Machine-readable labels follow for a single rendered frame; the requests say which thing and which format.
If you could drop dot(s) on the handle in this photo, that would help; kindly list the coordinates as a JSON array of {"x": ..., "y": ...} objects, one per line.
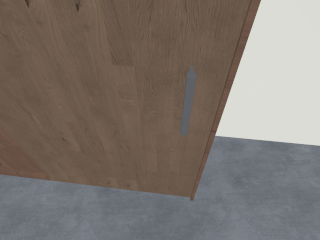
[{"x": 188, "y": 100}]

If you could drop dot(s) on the wardrobe door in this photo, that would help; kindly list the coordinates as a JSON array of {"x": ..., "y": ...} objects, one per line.
[
  {"x": 13, "y": 157},
  {"x": 93, "y": 90}
]

